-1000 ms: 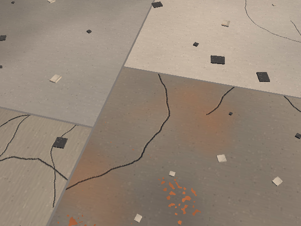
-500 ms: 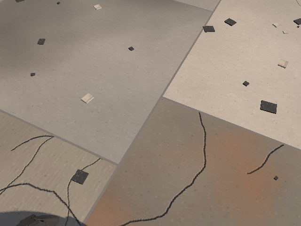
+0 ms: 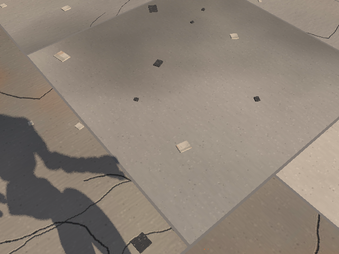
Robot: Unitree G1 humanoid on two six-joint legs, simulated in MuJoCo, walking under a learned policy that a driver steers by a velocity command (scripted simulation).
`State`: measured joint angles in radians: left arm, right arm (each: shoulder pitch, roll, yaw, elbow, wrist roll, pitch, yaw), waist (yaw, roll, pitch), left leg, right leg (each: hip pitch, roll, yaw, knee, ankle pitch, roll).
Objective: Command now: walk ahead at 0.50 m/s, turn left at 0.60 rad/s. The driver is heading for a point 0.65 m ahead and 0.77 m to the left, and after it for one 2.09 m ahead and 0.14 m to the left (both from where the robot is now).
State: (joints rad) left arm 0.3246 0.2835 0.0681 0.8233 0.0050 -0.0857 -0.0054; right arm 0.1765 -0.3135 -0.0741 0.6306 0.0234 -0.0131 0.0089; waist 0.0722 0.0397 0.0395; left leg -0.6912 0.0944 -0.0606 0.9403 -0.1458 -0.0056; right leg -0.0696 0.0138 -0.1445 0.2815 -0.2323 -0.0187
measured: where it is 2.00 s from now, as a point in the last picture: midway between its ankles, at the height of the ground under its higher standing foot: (107, 117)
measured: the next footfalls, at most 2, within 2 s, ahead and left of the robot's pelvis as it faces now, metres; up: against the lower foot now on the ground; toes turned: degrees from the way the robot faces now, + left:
left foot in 0.20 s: +0.27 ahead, +0.15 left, +0.00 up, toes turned +9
right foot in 0.68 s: +0.60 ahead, +0.03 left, +0.00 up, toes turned +22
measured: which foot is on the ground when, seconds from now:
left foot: up 0.00-0.18, down 0.20-0.70, up 0.72-1.00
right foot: down 0.00-0.20, up 0.22-0.66, down 0.68-1.00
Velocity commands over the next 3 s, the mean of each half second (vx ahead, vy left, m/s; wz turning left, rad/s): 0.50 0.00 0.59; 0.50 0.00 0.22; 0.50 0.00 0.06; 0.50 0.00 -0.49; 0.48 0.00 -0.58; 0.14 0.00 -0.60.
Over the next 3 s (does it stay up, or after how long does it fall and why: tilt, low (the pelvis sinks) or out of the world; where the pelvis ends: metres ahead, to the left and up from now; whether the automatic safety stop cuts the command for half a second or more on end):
stays up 1.48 0.40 -0.01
